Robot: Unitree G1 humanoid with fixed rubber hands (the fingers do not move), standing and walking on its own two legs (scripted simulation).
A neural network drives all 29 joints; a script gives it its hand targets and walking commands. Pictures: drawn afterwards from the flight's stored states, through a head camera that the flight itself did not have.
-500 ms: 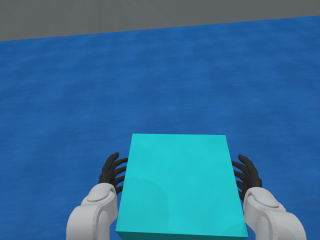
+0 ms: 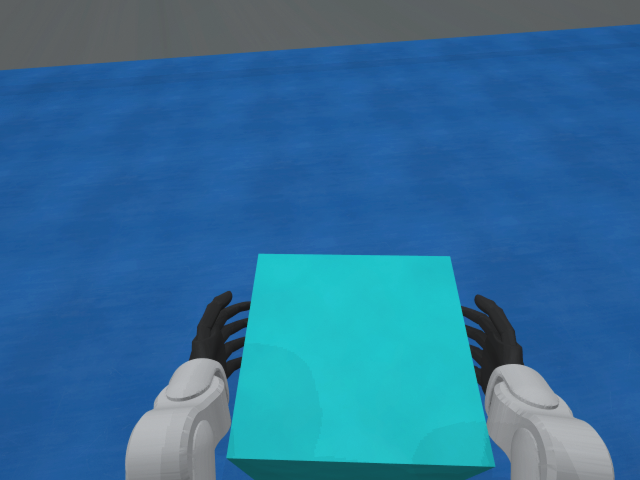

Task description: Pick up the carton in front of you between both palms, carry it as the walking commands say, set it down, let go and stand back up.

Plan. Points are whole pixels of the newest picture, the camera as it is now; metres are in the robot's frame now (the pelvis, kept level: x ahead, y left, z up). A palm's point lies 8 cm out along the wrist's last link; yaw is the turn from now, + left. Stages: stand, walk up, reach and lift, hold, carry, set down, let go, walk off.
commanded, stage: carry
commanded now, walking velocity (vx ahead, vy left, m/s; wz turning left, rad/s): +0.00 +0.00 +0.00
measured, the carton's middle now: (350, 383) +0.24 +0.00 +0.03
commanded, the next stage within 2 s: none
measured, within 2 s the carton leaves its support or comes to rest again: neither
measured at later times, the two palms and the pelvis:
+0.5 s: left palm (220, 316) +0.30 +0.16 +0.09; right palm (467, 313) +0.31 -0.14 +0.09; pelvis +0.07 +0.00 -0.01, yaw +2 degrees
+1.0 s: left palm (209, 351) +0.26 +0.17 +0.07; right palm (460, 348) +0.28 -0.13 +0.06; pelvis +0.03 +0.01 -0.01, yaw +2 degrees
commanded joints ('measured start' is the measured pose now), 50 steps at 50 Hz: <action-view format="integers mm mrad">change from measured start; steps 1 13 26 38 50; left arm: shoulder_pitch -359 -393 -393 -397 -489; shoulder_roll -646 -798 -764 -736 -711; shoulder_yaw -598 -616 -618 -593 -531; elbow -45 -28 -23 76 282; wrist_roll -259 -283 -262 -217 -161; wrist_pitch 25 10 21 13 -139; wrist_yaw -90 -113 -106 -135 -203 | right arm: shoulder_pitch -346 -403 -398 -414 -498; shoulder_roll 637 787 730 711 702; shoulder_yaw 578 620 605 597 532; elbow -60 -51 -59 28 244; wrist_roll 227 265 252 227 145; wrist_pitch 32 28 32 27 -124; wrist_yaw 95 110 114 149 200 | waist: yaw -12 5 1 -1 3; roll -12 -2 68 45 29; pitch -169 -312 -205 -130 -132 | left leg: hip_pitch -171 -47 -27 -104 -146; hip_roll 91 76 125 108 97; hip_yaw -23 -107 -123 -150 -167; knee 105 58 50 -10 -48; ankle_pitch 176 421 595 300 126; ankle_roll -37 -46 -17 0 23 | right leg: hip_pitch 395 414 264 247 247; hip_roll -169 -120 -88 -106 -114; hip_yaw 138 97 46 73 85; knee -24 115 142 78 27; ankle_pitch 551 636 231 91 -17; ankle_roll -19 -89 -53 -44 -38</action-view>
